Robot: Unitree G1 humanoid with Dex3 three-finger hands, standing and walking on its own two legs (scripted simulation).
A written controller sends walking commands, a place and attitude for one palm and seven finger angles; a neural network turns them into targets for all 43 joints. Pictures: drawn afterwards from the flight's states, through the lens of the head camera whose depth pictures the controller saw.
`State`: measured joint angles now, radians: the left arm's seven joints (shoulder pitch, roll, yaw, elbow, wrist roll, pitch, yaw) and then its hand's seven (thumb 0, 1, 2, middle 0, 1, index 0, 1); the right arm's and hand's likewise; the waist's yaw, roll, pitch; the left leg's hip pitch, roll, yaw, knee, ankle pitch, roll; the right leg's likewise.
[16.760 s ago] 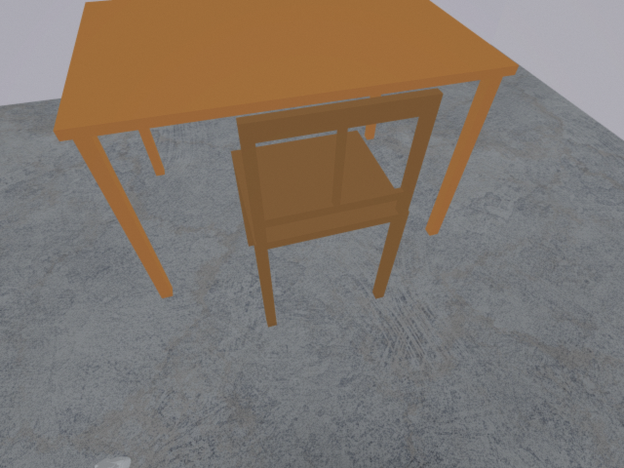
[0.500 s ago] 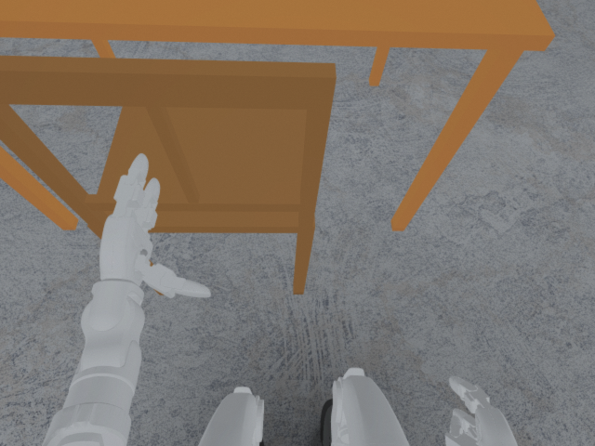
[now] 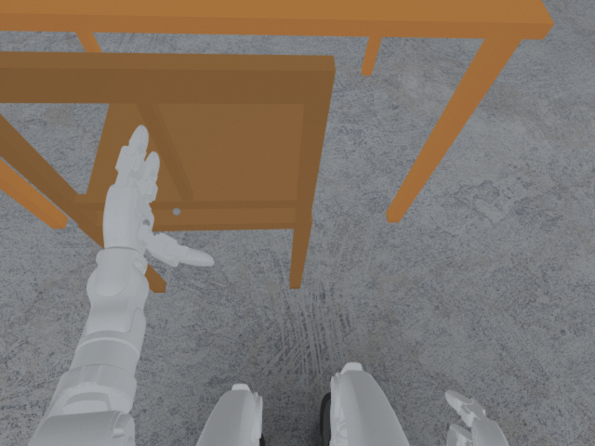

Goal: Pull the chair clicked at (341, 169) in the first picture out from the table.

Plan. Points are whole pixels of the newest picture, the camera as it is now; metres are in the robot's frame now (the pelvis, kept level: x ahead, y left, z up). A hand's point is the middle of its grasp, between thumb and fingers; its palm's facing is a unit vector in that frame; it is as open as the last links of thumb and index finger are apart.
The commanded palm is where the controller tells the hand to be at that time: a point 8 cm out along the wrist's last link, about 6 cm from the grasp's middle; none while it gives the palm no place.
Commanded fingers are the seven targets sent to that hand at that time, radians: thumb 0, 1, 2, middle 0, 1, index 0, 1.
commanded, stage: push the fingers through the gap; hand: left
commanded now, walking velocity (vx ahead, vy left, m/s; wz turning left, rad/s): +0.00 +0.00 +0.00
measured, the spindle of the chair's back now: (170, 156) +0.51 +0.18 +0.01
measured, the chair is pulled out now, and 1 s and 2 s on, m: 0.00 0.00 0.00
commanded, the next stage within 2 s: hook a spindle and tug to test in 1.20 s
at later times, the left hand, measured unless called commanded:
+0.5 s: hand (180, 184) +0.45 +0.16 +0.02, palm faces +0.04 -1.00 -0.03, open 16.9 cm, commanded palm +0.43 +0.21 +0.02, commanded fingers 0.00 -0.50 0.30 -0.06 -0.08 -0.06 -0.08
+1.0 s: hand (182, 160) +0.50 +0.16 +0.02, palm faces +0.04 -1.00 -0.03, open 16.9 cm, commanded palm +0.46 +0.21 +0.02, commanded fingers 0.00 -0.50 0.30 -0.06 -0.08 -0.06 -0.08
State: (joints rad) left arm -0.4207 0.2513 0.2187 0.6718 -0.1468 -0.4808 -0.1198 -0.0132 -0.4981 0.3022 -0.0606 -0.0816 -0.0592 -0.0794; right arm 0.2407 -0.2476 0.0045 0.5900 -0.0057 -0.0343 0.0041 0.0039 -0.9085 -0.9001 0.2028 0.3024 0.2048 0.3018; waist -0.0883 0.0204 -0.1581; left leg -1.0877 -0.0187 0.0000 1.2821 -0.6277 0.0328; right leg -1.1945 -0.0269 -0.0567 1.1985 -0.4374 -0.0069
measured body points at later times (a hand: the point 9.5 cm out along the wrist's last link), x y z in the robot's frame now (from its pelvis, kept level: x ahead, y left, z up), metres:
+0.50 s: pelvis +0.00 -0.01 +0.00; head +0.14 +0.00 +0.43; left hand +0.44 +0.21 +0.03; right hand +0.07 -0.27 -0.12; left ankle -0.02 +0.10 -0.62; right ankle +0.06 -0.12 -0.62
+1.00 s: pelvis -0.01 +0.00 -0.01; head +0.16 +0.01 +0.41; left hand +0.49 +0.21 +0.02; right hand +0.02 -0.27 -0.12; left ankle -0.02 +0.10 -0.62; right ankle +0.06 -0.12 -0.62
